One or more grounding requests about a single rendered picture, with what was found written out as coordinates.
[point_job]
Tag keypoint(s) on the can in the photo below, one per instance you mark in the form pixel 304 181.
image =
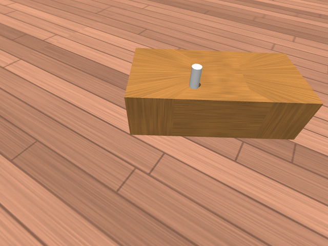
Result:
pixel 195 76

